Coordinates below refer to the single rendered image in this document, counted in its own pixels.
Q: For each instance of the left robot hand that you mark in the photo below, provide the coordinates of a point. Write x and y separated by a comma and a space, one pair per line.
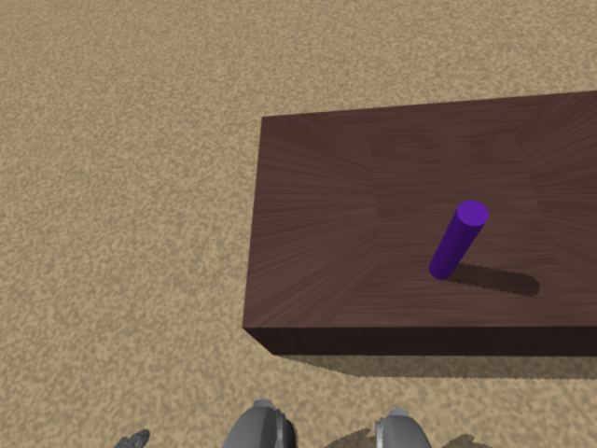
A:
137, 440

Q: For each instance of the can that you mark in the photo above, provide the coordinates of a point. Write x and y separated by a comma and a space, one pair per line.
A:
465, 225

